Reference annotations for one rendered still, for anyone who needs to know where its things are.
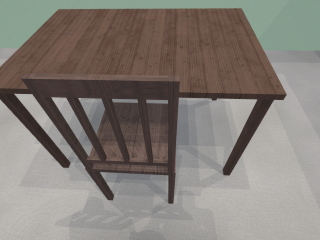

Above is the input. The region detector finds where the table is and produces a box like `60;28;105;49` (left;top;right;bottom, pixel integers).
0;8;287;176

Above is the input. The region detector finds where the chair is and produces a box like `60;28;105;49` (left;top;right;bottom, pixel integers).
21;73;180;204

